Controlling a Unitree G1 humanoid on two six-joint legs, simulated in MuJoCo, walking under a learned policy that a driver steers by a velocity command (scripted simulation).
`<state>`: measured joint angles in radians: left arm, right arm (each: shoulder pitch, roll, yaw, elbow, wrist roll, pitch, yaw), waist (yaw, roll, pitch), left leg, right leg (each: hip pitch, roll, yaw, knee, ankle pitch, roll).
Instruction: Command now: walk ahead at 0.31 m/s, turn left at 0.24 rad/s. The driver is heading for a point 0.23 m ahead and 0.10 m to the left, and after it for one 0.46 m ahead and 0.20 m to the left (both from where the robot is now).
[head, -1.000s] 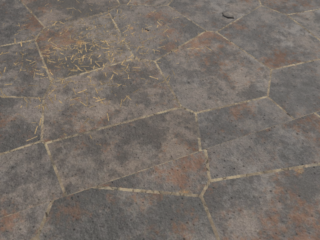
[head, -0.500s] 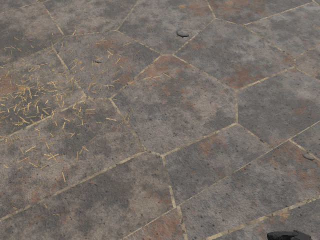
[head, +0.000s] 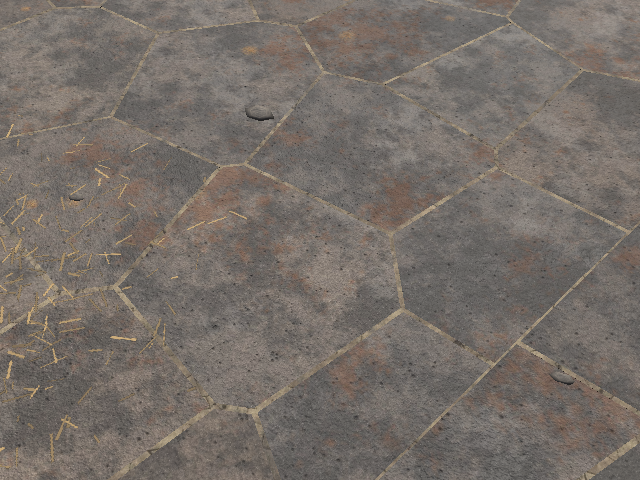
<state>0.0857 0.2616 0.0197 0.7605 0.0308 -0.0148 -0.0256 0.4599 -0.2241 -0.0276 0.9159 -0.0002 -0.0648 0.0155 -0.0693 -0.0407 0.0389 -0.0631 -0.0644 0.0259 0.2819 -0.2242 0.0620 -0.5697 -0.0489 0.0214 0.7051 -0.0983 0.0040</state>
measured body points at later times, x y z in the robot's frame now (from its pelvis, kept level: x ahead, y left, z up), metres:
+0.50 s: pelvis +0.11 -0.03 +0.00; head +0.14 -0.03 +0.45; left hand +0.17 +0.28 -0.08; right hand +0.31 -0.24 -0.12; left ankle +0.07 +0.10 -0.71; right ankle +0.18 -0.11 -0.75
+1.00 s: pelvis +0.11 +0.03 +0.00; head +0.12 +0.05 +0.45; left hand +0.07 +0.34 -0.10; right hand +0.38 -0.12 -0.08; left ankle +0.06 +0.09 -0.75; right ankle +0.19 -0.11 -0.67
